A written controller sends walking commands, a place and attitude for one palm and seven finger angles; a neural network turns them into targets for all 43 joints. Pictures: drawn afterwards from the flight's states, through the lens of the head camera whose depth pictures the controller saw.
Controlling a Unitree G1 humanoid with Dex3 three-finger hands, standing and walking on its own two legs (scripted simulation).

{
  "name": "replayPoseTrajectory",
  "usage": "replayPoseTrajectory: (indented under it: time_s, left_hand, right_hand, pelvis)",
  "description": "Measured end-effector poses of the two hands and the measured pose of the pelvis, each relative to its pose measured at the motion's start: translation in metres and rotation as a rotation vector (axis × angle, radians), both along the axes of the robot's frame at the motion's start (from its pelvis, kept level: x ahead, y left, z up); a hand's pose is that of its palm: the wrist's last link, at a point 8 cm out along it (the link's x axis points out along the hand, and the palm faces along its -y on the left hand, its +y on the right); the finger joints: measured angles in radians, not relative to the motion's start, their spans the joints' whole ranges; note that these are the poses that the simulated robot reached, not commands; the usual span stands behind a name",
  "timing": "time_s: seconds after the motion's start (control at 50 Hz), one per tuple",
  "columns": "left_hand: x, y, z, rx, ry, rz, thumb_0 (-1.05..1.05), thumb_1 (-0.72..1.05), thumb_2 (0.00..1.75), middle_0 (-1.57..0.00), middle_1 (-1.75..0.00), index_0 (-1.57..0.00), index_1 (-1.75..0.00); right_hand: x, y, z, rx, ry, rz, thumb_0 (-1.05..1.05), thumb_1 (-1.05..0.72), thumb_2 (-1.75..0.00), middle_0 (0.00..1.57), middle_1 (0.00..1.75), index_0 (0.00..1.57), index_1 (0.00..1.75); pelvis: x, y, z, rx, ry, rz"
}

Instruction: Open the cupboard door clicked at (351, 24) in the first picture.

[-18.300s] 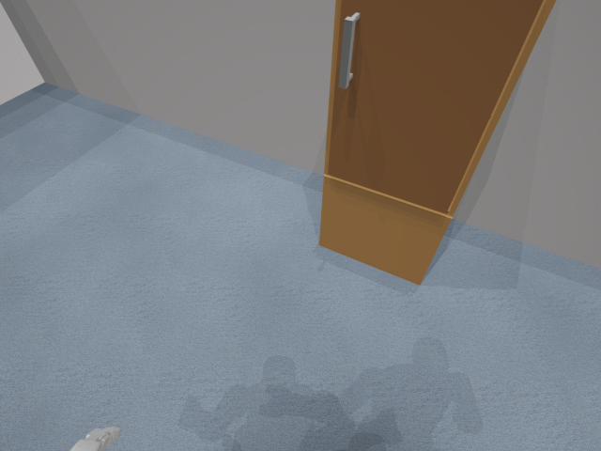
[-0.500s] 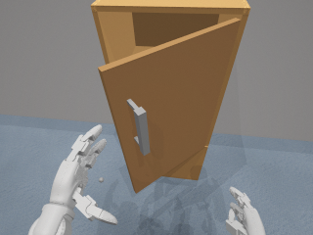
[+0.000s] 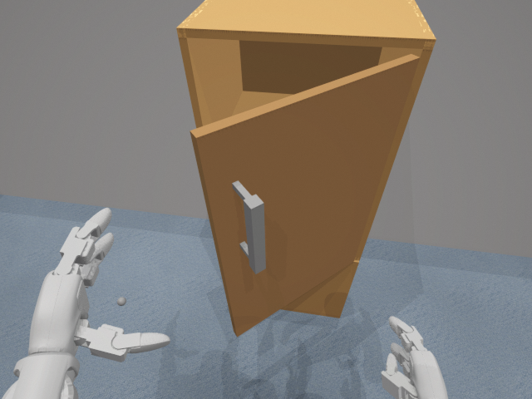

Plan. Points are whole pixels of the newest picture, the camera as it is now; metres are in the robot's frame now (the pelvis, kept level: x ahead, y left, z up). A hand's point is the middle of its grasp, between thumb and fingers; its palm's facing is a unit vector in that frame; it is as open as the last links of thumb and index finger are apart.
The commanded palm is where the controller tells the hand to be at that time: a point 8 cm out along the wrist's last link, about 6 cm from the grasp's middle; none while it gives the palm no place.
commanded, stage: draw the hand back to the body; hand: left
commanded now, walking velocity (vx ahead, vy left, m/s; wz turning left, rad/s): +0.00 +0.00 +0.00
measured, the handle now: (248, 229) +0.34 +0.07 +0.09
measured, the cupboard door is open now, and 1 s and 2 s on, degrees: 43 43 43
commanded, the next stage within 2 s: step back with the hand held close in 0.90 s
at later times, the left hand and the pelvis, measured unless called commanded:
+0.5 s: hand (69, 269) +0.21 +0.26 +0.16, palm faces +0.43 -0.80 -0.41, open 9.4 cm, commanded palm +0.16 +0.30 +0.18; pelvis +0.01 +0.00 +0.01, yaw -1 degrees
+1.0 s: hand (64, 272) +0.20 +0.25 +0.17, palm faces +0.45 -0.79 -0.41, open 7.5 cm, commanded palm +0.15 +0.29 +0.18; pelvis +0.01 +0.00 +0.01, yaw -1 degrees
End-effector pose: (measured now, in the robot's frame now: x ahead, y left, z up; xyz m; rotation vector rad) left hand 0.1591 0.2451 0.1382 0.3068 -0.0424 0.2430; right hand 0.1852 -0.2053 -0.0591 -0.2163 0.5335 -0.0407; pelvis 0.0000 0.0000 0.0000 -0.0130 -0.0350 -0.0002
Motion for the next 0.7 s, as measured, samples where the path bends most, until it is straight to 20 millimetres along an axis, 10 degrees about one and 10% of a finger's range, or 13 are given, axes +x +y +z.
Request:
replayPoseTrajectory:
  time_s: [0.7]
  left_hand:
    - [0.005, 0.049, 0.045, 0.168, -0.095, 0.212, 0.01, 0.82, 0.87, -0.2, -0.3, -0.2, -0.3]
  right_hand:
    - [0.005, -0.015, -0.008, -0.002, 0.121, -0.046, 0.01, -0.9, -0.9, 0.2, 0.3, 0.2, 0.3]
  pelvis:
    - [0.012, -0.001, 0.013, 0.007, -0.036, -0.02]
